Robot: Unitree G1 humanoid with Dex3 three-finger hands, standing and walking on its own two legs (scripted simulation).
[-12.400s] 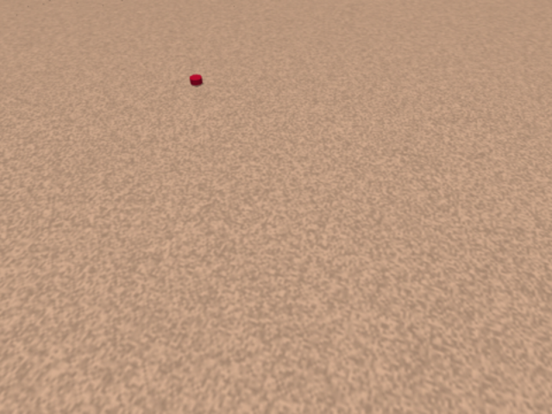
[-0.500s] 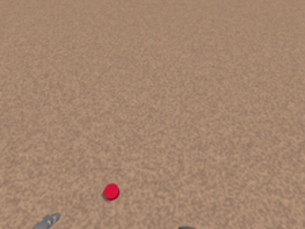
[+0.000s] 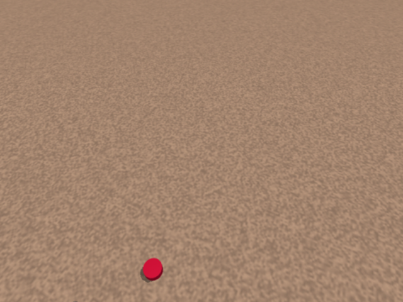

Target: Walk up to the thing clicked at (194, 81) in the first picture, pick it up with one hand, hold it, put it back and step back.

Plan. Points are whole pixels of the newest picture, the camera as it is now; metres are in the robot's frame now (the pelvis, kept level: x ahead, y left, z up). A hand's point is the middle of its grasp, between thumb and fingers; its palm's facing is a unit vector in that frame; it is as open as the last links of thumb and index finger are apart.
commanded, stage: walk up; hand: left
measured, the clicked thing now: (153, 269) +0.41 +0.25 -0.76
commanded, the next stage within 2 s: stand in 0.56 s
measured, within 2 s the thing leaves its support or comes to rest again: neither
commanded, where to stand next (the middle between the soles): +0.03 +0.01 m, yaw +0 degrees
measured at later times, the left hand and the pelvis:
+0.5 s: hand out of the picture +0.08 +0.26 -0.16, palm faces +0.03 -0.95 -0.31, open 7.4 cm; pelvis +0.01 +0.01 +0.00, yaw +0 degrees
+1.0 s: hand out of the picture +0.10 +0.26 -0.15, palm faces -0.02 -0.93 -0.36, open 7.4 cm; pelvis +0.02 +0.01 +0.00, yaw +0 degrees
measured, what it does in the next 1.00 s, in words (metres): stands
